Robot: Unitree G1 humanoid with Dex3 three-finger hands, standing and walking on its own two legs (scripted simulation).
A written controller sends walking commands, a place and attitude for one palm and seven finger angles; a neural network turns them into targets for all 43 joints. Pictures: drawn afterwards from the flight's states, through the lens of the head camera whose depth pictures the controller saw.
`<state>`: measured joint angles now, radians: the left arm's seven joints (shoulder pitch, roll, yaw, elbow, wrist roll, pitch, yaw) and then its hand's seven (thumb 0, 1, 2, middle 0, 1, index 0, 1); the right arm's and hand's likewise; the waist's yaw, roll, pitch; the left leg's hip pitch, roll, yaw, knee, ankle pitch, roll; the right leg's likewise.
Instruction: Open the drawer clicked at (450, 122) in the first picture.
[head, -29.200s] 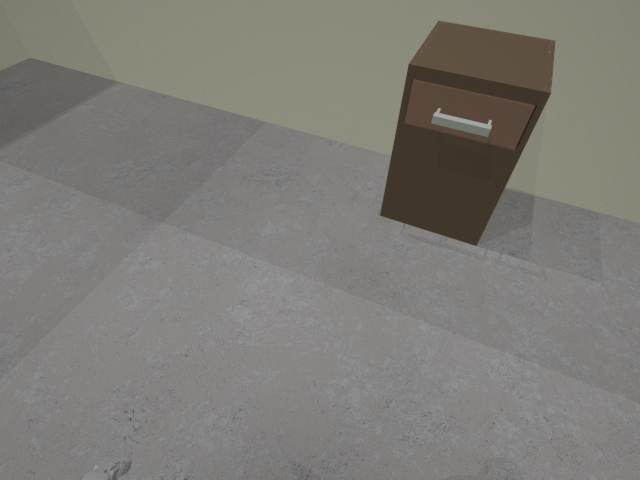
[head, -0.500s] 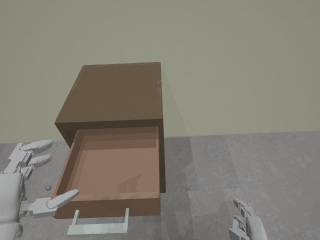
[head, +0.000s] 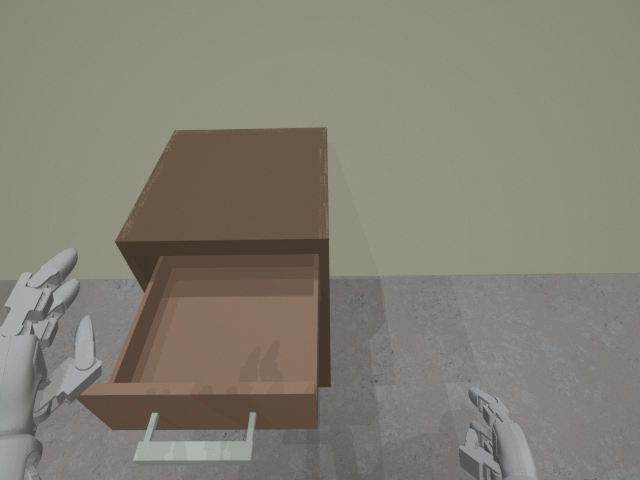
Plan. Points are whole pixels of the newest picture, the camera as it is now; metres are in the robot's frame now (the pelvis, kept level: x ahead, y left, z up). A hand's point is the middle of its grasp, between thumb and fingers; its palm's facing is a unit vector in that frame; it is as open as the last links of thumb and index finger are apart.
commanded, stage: draw the hand back to the body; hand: left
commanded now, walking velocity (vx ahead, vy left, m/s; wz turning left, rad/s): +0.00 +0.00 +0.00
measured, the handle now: (199, 436) +0.23 +0.24 -0.21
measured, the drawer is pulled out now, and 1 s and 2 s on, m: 0.30 0.30 0.30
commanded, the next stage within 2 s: step back with the hand held close in 0.04 s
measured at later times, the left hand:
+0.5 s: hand (78, 382) +0.17 +0.25 +0.13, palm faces +0.26 -0.83 -0.48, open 7.4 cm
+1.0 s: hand (27, 425) +0.12 +0.26 +0.15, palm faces +0.34 -0.82 -0.47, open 7.4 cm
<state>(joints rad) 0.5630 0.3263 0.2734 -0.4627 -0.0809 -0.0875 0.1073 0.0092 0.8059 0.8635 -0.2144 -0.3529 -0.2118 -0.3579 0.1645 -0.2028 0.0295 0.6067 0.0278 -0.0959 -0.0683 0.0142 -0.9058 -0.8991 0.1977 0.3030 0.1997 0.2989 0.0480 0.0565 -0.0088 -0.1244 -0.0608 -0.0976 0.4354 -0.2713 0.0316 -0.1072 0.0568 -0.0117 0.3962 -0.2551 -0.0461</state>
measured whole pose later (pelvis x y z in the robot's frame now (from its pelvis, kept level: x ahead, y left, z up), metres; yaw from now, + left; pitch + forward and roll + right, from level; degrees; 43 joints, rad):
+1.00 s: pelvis -0.07 +0.02 -0.01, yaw +1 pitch +3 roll -2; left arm 0.65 0.41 0.39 -0.67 -0.04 -0.20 0.13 0.01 0.89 0.90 -0.21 -0.30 -0.21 -0.30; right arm 0.16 -0.21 0.00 0.54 0.03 -0.03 -0.05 0.01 -0.90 -0.90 0.20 0.30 0.20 0.30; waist 0.00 -0.02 0.00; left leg -0.43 -0.06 -0.10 0.61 -0.24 0.04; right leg -0.38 0.06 -0.04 0.51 -0.20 -0.02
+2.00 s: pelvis -0.18 -0.03 -0.02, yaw -1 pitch +5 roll -1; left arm 0.58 0.41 0.40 -0.71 -0.04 -0.22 0.13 0.01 0.89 0.90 -0.21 -0.30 -0.20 -0.30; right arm 0.08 -0.11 0.03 0.63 -0.02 -0.09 0.00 0.01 -0.90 -0.90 0.20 0.30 0.20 0.30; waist 0.00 -0.02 0.02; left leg -0.47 0.10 0.00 0.58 -0.20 -0.06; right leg -0.29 0.04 0.00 0.55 -0.38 -0.01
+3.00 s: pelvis -0.25 -0.07 -0.02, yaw +6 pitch +1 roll +0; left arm 0.33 0.29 0.12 0.17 0.04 -0.02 0.04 0.00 0.90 0.90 -0.20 -0.30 -0.20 -0.30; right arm 0.23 -0.23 -0.02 0.77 -0.01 -0.02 0.02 0.01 -0.91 -0.90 0.20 0.30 0.20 0.30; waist -0.03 0.03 -0.03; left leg -0.28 -0.01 0.01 0.64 -0.38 0.01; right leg -0.32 0.00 -0.10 0.64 -0.34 -0.05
